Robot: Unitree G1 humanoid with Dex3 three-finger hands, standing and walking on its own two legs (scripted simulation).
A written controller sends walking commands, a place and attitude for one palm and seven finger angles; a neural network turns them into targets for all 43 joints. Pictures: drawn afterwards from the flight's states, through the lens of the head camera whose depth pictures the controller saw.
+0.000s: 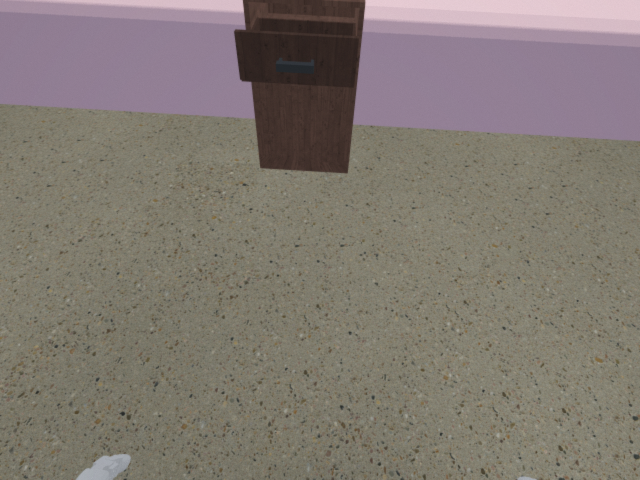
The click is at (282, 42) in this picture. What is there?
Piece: drawer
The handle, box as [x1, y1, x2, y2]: [276, 58, 313, 73]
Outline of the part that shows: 276,61 276,71 313,73 313,60 311,59 310,62 282,61 281,58 279,58 279,60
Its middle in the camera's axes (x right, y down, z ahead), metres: -0.09 -0.58 +1.28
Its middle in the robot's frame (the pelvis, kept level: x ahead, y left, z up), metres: +1.34 +0.15 -0.08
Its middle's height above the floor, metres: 0.69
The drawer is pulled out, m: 0.28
